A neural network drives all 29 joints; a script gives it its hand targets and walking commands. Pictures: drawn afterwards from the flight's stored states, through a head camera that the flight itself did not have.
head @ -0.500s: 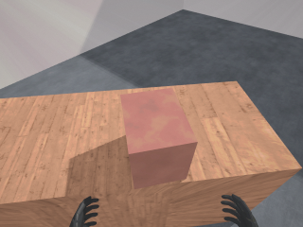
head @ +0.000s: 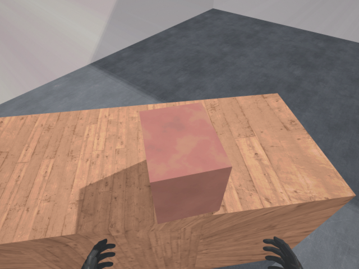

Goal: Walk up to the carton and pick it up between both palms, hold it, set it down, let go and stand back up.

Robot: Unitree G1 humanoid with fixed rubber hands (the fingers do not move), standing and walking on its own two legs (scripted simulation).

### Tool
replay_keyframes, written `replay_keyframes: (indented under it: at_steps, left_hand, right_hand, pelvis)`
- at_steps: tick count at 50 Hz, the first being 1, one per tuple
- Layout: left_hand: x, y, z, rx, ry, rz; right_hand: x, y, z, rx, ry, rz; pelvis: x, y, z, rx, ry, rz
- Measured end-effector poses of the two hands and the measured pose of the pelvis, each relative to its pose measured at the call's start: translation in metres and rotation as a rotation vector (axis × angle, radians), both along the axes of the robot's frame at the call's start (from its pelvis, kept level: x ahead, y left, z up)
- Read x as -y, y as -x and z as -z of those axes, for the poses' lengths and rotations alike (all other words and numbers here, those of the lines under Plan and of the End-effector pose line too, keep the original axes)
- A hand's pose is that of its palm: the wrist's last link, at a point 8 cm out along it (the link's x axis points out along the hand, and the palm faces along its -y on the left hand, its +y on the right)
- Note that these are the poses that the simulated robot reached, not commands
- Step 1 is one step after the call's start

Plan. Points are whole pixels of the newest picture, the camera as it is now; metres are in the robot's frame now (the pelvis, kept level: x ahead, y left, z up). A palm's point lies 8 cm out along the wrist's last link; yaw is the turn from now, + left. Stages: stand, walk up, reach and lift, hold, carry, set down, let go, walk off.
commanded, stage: set down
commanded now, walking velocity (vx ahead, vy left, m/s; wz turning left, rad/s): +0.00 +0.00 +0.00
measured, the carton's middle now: (180, 161) +0.41 +0.03 -0.02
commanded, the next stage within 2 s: let go in 0.08 s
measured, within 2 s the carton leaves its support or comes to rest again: neither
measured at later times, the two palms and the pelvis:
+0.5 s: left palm out of the picture +0.15 +0.22 -0.09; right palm out of the picture +0.14 -0.23 -0.08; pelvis +0.00 -0.01 +0.00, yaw +0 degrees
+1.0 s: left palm out of the picture +0.02 +0.26 -0.13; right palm out of the picture +0.04 -0.24 -0.12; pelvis -0.01 +0.00 -0.01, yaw +2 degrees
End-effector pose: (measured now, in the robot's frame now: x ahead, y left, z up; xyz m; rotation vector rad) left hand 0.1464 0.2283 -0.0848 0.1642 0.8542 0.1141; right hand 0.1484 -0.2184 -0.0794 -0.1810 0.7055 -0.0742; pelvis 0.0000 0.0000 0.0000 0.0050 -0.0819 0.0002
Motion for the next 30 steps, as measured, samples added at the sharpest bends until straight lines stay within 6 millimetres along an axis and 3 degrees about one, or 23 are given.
replay_keyframes:
  at_steps: [30]
  left_hand:
    - [0.011,0.001,0.001,0.006,0.011,0.008]
  right_hand:
    - [0.012,0.005,-0.001,0.001,0.023,-0.006]
  pelvis:
    - [0.006,0.006,0.002,0.001,-0.004,-0.004]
